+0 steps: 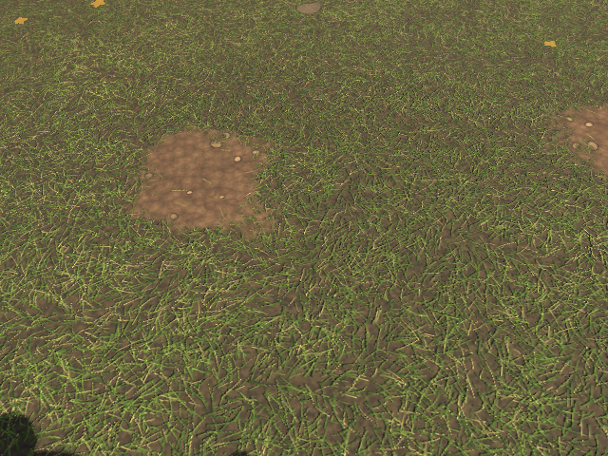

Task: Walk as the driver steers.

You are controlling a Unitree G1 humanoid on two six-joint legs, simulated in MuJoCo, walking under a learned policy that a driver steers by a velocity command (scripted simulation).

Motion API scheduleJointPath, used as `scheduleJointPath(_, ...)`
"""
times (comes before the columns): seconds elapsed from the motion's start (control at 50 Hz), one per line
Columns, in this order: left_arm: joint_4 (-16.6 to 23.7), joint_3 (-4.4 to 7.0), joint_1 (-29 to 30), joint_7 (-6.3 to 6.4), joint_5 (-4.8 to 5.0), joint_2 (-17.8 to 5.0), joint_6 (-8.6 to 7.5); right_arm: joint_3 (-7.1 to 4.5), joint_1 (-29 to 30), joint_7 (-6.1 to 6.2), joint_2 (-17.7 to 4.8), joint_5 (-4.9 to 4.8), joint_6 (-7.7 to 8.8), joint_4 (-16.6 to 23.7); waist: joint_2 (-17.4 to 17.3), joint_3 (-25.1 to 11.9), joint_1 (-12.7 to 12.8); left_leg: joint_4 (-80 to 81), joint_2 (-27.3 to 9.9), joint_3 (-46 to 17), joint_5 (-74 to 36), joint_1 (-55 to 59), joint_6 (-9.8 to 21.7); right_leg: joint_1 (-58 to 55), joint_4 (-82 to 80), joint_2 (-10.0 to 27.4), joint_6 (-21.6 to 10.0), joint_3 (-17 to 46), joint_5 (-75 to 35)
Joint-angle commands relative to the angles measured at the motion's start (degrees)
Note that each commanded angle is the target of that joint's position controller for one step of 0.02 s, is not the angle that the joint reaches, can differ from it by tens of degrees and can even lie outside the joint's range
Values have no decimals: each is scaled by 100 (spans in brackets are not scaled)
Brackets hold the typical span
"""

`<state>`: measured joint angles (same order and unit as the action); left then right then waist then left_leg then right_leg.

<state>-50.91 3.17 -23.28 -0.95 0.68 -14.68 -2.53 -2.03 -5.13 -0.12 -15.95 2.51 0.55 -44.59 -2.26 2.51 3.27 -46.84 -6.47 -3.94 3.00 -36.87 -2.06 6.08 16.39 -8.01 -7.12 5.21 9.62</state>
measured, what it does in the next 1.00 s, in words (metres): goes down, turning right: left foot, then right foot 0.17 m lower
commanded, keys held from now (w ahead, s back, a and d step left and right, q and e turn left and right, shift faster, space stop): w+e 0.30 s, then e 0.54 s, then no key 0.16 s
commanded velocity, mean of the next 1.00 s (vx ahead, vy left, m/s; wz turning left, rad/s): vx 0.26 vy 0.00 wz -0.55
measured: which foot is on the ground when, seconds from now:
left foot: up 0.00-0.22, down 0.24-0.70, up 0.72-1.00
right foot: down 0.00-0.24, up 0.26-0.68, down 0.70-1.00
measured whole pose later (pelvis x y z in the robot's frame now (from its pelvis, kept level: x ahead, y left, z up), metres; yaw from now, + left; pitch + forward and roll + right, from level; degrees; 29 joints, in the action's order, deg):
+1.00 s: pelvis +0.43 +0.01 -0.19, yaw -33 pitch +0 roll -1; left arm -49.2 2.9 -15.8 0.1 -0.6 -13.4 0.8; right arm -0.9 -6.8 1.9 -11.7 1.1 -2.0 -41.3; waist -2.0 6.2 2.7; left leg -53.6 -4.0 -4.7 11.4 -35.8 -1.8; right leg 17.0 27.1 -10.4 -7.1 2.2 9.8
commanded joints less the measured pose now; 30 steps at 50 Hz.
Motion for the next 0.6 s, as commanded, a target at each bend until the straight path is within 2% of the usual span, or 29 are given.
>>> scheduleJointPath(0.02,363,195,-205,53,-14,-926,-33,-22,314,-44,-275,-6,19,424,671,-226,-32,141,401,429,-516,480,-23,340,-285,1215,-459,1011,-2327)
scheduleJointPath(0.04,377,207,-267,83,-103,-961,-33,-69,150,-47,-400,12,45,336,770,-418,-53,-363,316,241,-779,323,63,-80,-43,1426,-565,1214,-2786)
scheduleJointPath(0.06,479,230,-315,100,-181,-1036,-29,-128,42,-78,-569,-10,80,284,634,-584,-53,-704,337,276,-672,106,98,-354,115,1516,-727,1334,-2689)
scheduleJointPath(0.12,618,248,-475,166,-226,-1040,45,-138,522,-126,-650,42,164,462,552,-264,65,-770,299,121,99,-621,185,-974,492,1724,-984,1809,-2872)
scheduleJointPath(0.16,742,273,-344,180,-238,-1063,66,-174,334,-159,-714,35,194,441,622,-261,-62,-603,405,116,577,-302,253,-943,885,1736,-955,1890,-3102)
scheduleJointPath(0.18,868,278,-33,180,-233,-1098,68,-185,-21,-166,-708,47,218,343,644,-288,-291,-360,524,162,760,389,303,-543,1165,1606,-821,1786,-3514)
scheduleJointPath(0.2,1036,262,559,147,-217,-1119,56,-222,-756,-135,-696,34,238,163,705,-440,-784,95,736,305,998,1820,396,298,1752,1276,-574,1474,-4288)
scheduleJointPath(0.22,1122,278,926,114,-156,-1149,20,-310,-1799,-105,-790,55,254,-79,638,-691,-1345,350,899,514,942,3272,398,1132,2854,1088,-420,1433,-4566)
scheduleJointPath(0.24,1197,259,1299,124,-51,-974,-52,-380,-2854,-67,-882,101,322,-340,100,-782,-2001,1296,639,322,696,4417,471,2085,4569,686,-190,1218,-3261)
scheduleJointPath(0.26,1231,117,829,179,-105,-159,-104,-375,-2587,-59,-1090,81,407,-281,-1006,-468,-1349,1713,-906,-1428,-35,4547,813,3135,6419,-82,-10,790,1903)
scheduleJointPath(0.28,1265,90,-93,275,-167,-248,-116,-292,-2042,-107,-1032,-108,441,0,-738,-579,-384,1822,-1732,-2956,-2286,4493,1152,3618,6725,176,29,638,2265)
scheduleJointPath(0.3,1162,125,4,287,-254,-513,-25,-346,-1744,-97,-1145,-175,497,35,-543,-357,-251,2480,-2025,-3581,-1301,3987,1568,4023,6690,387,160,357,1967)
scheduleJointPath(0.32,1129,185,535,228,-355,-829,93,-281,-1357,-94,-863,-206,547,131,114,317,-281,2648,-1806,-3052,-1003,3221,1683,4113,6334,678,284,342,1695)
scheduleJointPath(0.34,1161,275,841,144,-338,-1059,213,-231,-1196,-81,-729,-196,595,123,234,609,-290,2744,-1389,-2131,-1250,2720,1559,3806,5831,794,398,290,1426)
scheduleJointPath(0.36,1208,245,904,57,-345,-951,317,-276,-1307,-53,-875,-169,600,-52,-140,673,-244,2644,-1251,-1614,-1859,2561,1521,3648,5634,863,475,157,1269)
scheduleJointPath(0.38,1272,213,1086,-12,-301,-804,417,-280,-1391,-33,-916,-115,588,-149,-241,669,-286,2597,-961,-925,-1999,2390,1420,3471,5318,849,509,-39,714)
scheduleJointPath(0.4,1278,206,1179,-38,-324,-732,478,-290,-1480,-5,-910,-100,585,-221,-399,481,-333,2398,-931,-621,-2276,2501,1331,3423,5394,817,412,-113,187)
scheduleJointPath(0.42,1322,248,1360,-62,-217,-794,464,-224,-1544,0,-751,-108,572,-221,-306,377,-294,2310,-519,-103,-1692,2508,1104,3458,4818,730,382,-287,-436)
scheduleJointPath(0.44,1360,254,1719,-82,-250,-759,404,-203,-1747,56,-618,-159,620,-316,-372,304,-417,2191,-445,67,-975,2893,878,3764,4455,742,334,-208,-897)
scheduleJointPath(0.46,1449,198,1934,-140,-220,-591,381,-184,-1803,70,-560,-163,622,-287,-297,331,-449,2234,-254,327,-284,2456,889,3436,3750,619,331,-474,-1525)
scheduleJointPath(0.48,1489,165,2187,-188,-255,-520,353,-197,-1940,115,-559,-176,647,-361,-242,289,-486,2088,-246,379,287,2403,805,3240,3298,580,320,-550,-2437)
scheduleJointPath(0.52,1459,52,2305,-279,-266,-192,316,-115,-1971,123,-311,-141,614,-322,-126,101,-483,1697,-72,717,1112,2107,722,2454,2508,505,312,-820,-3696)
scheduleJointPath(0.54,1399,22,2370,-290,-174,-82,319,-82,-2006,154,-202,-132,555,-362,-124,93,-462,1408,-82,874,1527,1745,650,1935,2263,493,295,-933,-4338)
scheduleJointPath(0.56,1366,-18,2372,-310,-173,-26,327,-50,-2094,174,-131,-98,531,-346,42,124,-498,1138,-33,978,1861,1543,596,1563,2015,450,324,-1034,-4643)
scheduleJointPath(0.58,1328,-52,2492,-327,-178,3,343,-71,-2181,200,-184,-58,503,-329,94,204,-551,838,-80,988,2094,1562,570,1456,1787,463,378,-1079,-4692)
scheduleJointPath(0.6,1327,-60,2558,-321,-198,-50,351,-90,-2278,234,-253,-60,453,-327,85,308,-598,500,-102,1000,1994,1718,546,1493,1549,478,435,-1088,-4578)
Keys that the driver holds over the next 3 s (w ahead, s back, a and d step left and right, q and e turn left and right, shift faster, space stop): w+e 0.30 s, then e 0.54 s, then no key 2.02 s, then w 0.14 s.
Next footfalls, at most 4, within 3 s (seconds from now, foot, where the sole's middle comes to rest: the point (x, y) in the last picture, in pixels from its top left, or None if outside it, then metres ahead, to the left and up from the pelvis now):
0.24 left None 0.21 0.15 -0.78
0.70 right None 0.47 -0.08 -0.95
1.14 left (316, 435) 0.59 0.08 -0.95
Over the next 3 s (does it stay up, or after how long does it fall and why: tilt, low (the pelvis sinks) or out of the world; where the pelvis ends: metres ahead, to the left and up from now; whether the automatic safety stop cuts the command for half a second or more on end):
stays up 0.53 0.03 -0.18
